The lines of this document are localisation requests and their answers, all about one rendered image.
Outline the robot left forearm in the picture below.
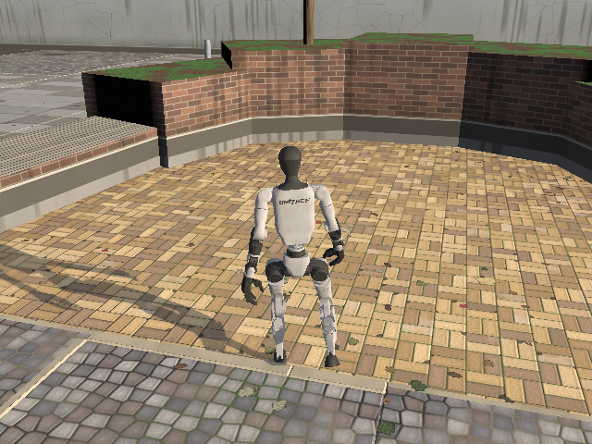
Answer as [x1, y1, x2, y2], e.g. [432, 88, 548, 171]
[243, 227, 263, 278]

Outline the left robot hand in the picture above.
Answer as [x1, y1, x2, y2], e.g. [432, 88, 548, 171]
[241, 276, 264, 305]

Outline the right robot thigh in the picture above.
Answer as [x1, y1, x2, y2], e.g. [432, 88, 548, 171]
[309, 257, 334, 320]

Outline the left robot thigh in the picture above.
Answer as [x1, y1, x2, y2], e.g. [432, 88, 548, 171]
[265, 258, 286, 316]

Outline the right robot hand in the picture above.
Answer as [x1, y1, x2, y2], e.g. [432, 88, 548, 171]
[323, 247, 345, 266]

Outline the left robot upper arm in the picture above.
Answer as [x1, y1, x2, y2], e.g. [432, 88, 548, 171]
[253, 187, 274, 241]

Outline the right robot upper arm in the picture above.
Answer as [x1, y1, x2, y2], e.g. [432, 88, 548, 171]
[311, 184, 339, 233]

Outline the robot right forearm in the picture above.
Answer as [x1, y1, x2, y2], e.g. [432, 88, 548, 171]
[328, 219, 344, 251]

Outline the robot thigh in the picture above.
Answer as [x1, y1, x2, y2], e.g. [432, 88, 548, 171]
[265, 258, 286, 316]
[309, 257, 334, 320]

